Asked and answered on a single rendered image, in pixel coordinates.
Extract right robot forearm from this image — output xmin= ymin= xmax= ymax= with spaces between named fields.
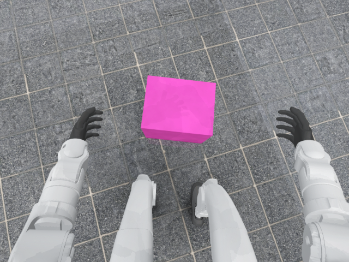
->
xmin=294 ymin=140 xmax=349 ymax=227

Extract robot right shin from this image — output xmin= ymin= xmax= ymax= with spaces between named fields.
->
xmin=195 ymin=178 xmax=218 ymax=217

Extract left robot forearm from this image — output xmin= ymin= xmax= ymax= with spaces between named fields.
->
xmin=8 ymin=139 xmax=89 ymax=262

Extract robot left hand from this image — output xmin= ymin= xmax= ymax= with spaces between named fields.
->
xmin=69 ymin=107 xmax=103 ymax=141

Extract robot right hand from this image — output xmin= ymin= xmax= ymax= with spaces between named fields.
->
xmin=276 ymin=107 xmax=314 ymax=149

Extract right robot upper arm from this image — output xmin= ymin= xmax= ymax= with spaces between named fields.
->
xmin=302 ymin=222 xmax=349 ymax=262

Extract carton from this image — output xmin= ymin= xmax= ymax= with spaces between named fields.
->
xmin=141 ymin=75 xmax=216 ymax=144

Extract robot left thigh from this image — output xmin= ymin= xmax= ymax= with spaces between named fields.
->
xmin=110 ymin=180 xmax=157 ymax=262

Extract left robot upper arm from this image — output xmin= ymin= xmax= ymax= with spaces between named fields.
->
xmin=13 ymin=229 xmax=75 ymax=262

